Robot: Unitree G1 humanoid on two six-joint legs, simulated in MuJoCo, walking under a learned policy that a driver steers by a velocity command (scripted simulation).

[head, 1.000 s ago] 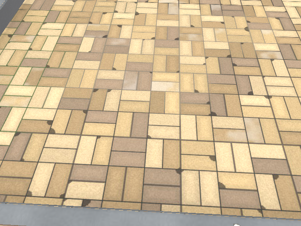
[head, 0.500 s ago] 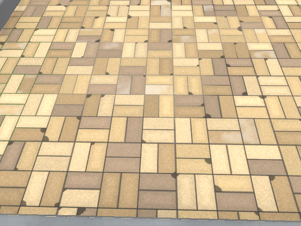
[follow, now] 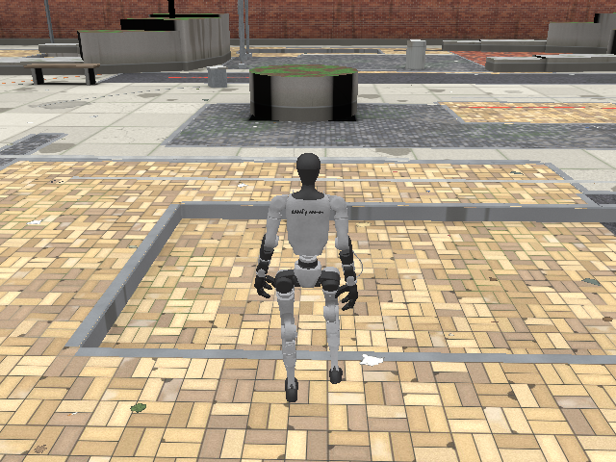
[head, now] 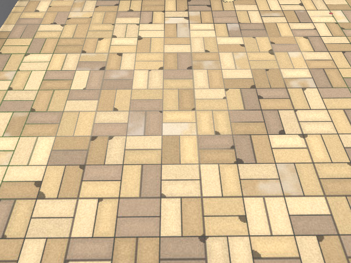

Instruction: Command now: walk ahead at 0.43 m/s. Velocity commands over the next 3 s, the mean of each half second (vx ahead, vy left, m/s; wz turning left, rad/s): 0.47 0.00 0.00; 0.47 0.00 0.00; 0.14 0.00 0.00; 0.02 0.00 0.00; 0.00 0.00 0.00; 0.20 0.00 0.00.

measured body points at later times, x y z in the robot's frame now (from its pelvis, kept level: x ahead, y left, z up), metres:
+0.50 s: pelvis +0.26 -0.06 -0.01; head +0.27 -0.07 +0.44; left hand +0.21 +0.16 -0.16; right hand +0.35 -0.30 -0.15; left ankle +0.29 +0.09 -0.67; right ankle +0.25 -0.14 -0.75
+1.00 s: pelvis +0.57 +0.01 -0.18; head +0.60 +0.02 +0.27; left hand +0.50 +0.25 -0.33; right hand +0.73 -0.22 -0.30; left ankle +0.62 +0.11 -0.91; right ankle +0.41 -0.16 -0.66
